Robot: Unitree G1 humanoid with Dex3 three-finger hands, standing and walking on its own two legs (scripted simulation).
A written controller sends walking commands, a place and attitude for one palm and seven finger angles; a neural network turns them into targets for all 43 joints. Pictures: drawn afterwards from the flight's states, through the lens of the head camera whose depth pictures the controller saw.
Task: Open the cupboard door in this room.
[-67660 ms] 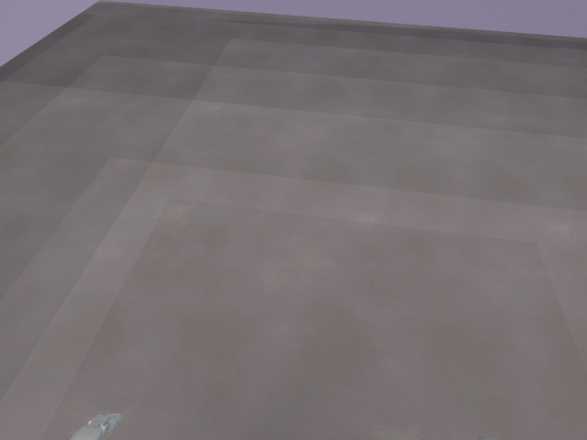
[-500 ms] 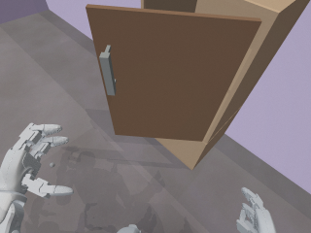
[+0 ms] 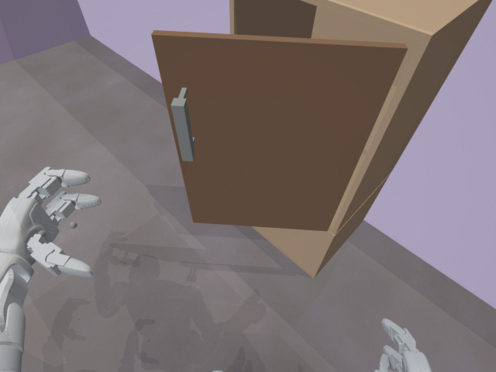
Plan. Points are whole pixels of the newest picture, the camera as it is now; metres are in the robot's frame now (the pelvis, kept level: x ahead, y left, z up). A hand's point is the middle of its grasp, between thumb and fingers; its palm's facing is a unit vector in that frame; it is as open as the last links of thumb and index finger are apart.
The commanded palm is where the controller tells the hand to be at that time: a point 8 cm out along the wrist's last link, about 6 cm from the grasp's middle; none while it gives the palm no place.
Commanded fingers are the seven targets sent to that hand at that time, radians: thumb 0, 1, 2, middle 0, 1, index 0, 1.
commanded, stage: raise the hand with hooked fingers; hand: left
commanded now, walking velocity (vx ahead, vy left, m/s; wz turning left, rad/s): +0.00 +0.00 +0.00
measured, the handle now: (186, 125) +0.56 +0.17 +0.07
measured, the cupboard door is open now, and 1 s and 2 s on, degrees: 40 40 40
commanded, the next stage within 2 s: move the hooked fingers beside the handle in 0.38 s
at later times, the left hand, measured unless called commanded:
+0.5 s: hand (91, 224) +0.30 +0.26 +0.09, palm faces +0.03 -1.00 -0.03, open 14.0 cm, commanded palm +0.28 +0.30 +0.09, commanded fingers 0.00 -0.50 0.30 -0.30 -1.20 -0.30 -1.20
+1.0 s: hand (117, 188) +0.38 +0.24 +0.09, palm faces +0.01 -1.00 -0.02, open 14.0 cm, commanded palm +0.35 +0.29 +0.09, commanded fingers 0.00 -0.50 0.30 -0.30 -1.20 -0.30 -1.20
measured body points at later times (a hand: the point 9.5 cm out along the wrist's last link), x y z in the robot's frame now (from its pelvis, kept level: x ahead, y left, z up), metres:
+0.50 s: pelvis +0.01 -0.02 +0.00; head +0.05 -0.02 +0.45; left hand +0.30 +0.31 +0.09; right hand +0.17 -0.27 -0.08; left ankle +0.03 +0.06 -0.71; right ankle -0.01 -0.12 -0.71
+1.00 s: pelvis +0.01 -0.02 +0.00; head +0.07 -0.01 +0.45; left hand +0.37 +0.30 +0.09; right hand +0.12 -0.29 -0.10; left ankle +0.03 +0.06 -0.71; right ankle -0.01 -0.12 -0.71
